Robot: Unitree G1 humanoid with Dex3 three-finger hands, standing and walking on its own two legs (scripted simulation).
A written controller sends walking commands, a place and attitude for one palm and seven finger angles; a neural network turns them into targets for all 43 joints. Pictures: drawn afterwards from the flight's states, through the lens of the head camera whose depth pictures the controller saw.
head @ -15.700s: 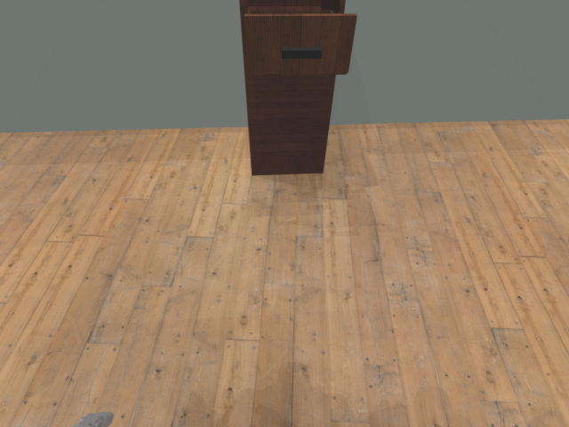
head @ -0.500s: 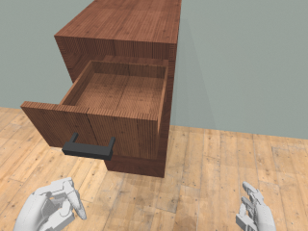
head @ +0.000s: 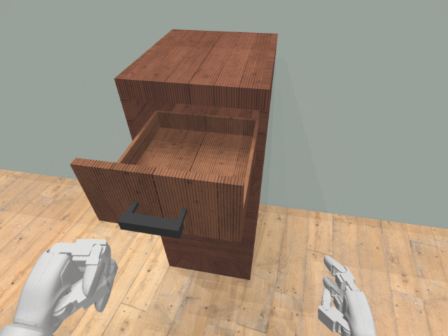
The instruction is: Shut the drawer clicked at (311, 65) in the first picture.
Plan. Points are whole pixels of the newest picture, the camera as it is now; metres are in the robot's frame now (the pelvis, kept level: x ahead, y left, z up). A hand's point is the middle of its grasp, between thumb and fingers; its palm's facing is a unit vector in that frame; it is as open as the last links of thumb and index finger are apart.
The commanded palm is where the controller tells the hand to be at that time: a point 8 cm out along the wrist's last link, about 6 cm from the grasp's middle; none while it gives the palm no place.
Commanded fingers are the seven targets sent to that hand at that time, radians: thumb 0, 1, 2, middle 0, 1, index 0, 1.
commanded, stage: raise the hand and make a fist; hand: left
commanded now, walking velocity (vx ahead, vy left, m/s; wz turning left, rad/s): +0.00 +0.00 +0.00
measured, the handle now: (155, 216) +0.33 +0.18 +0.05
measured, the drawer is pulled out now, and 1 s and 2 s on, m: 0.26 0.26 0.26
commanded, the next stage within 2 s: bring the fist close to the handle in 0.34 s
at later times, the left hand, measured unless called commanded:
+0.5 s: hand (116, 283) +0.15 +0.17 +0.13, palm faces -0.03 -0.99 -0.13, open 3.3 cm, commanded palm +0.11 +0.22 +0.14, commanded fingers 0.00 0.90 0.90 -1.40 -1.60 -1.40 -1.60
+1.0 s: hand (134, 277) +0.18 +0.16 +0.09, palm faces -0.04 -1.00 -0.06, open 3.3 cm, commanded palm +0.15 +0.22 +0.09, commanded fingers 0.00 0.90 0.90 -1.40 -1.60 -1.40 -1.60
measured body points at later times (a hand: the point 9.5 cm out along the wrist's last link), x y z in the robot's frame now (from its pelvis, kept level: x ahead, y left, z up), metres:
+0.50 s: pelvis +0.01 -0.02 +0.01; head -0.03 -0.05 +0.45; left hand +0.15 +0.22 +0.14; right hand +0.21 -0.25 -0.03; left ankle +0.04 +0.11 -0.71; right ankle -0.02 -0.12 -0.72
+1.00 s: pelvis +0.01 -0.01 +0.00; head +0.01 -0.03 +0.45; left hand +0.18 +0.22 +0.09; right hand +0.20 -0.25 -0.06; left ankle +0.04 +0.11 -0.72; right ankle -0.01 -0.12 -0.72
